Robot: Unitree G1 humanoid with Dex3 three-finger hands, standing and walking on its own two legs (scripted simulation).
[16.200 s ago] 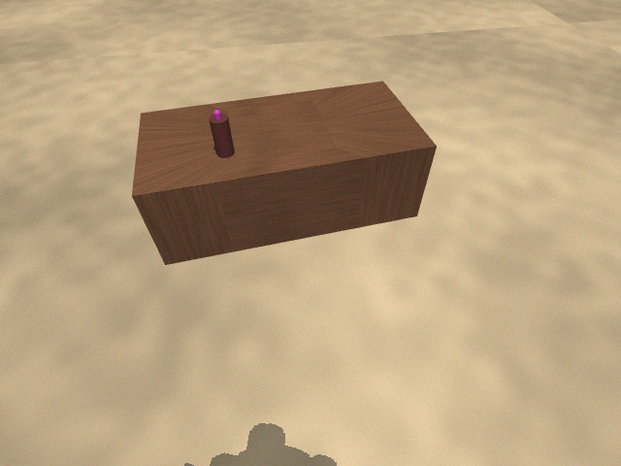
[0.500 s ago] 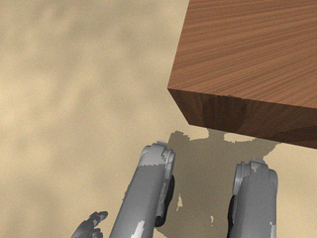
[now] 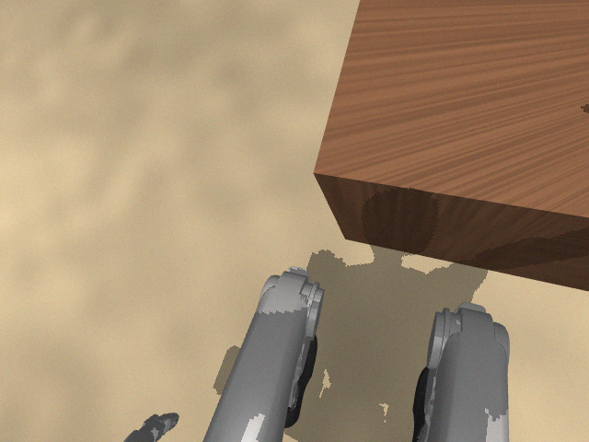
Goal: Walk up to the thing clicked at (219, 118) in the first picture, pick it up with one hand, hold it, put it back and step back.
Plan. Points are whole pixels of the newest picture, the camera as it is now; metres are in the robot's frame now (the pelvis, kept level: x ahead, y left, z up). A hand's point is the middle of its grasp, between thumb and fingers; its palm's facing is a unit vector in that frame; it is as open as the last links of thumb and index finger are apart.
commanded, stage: close in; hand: right
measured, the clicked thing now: out of the picture +0.58 -0.29 +0.06
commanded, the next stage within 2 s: close in 0.02 s
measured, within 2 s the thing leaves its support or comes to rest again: leaves its support in 1.44 s
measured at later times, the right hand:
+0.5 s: hand out of the picture +0.58 -0.29 +0.05, palm faces +0.27 +0.96 -0.02, open 15.5 cm
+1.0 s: hand out of the picture +0.59 -0.29 +0.05, palm faces +0.27 +0.96 -0.02, open 10.6 cm
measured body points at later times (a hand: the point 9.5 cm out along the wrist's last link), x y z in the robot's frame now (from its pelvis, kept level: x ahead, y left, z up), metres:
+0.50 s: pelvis +0.00 +0.00 +0.00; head +0.24 -0.05 +0.38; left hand +0.06 +0.28 -0.10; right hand +0.56 -0.34 +0.05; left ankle +0.10 +0.15 -0.38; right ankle +0.07 -0.13 -0.38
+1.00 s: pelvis +0.00 +0.00 -0.01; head +0.23 -0.06 +0.37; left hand +0.03 +0.27 -0.11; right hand +0.57 -0.34 +0.06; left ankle +0.10 +0.15 -0.38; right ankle +0.07 -0.13 -0.38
